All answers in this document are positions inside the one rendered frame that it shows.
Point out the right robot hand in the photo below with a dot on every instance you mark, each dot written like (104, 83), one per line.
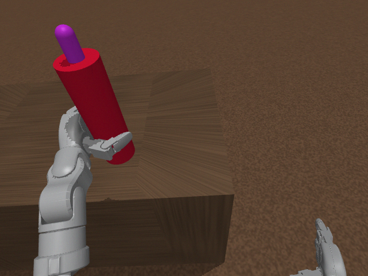
(328, 256)

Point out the left robot hand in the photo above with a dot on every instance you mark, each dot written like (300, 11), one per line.
(73, 132)

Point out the left robot arm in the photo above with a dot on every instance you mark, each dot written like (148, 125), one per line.
(62, 210)

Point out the bottle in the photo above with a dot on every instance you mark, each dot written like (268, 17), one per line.
(83, 74)

